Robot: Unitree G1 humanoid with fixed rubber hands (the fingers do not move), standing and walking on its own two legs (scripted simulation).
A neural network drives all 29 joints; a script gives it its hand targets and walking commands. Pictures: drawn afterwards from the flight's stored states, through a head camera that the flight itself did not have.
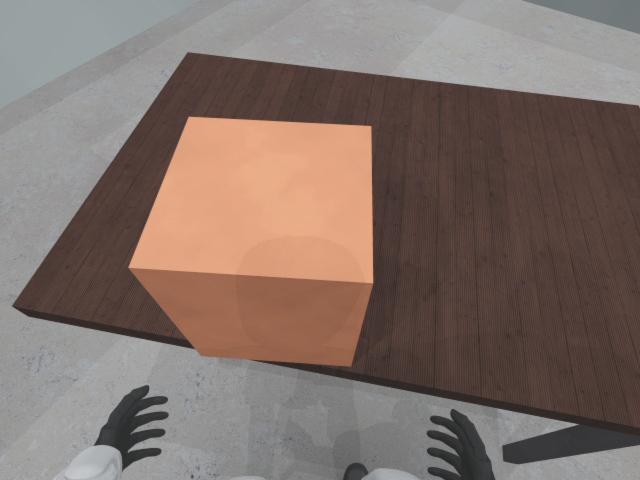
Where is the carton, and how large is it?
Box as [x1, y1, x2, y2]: [128, 117, 372, 366]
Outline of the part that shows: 188,117 128,267 200,355 350,366 372,285 370,126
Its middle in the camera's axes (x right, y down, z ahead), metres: -0.06 +0.02 +0.48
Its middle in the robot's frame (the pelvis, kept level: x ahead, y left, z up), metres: +0.35 +0.08 +0.05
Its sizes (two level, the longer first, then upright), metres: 0.210 0.200 0.250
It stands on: a table, 0.70 m high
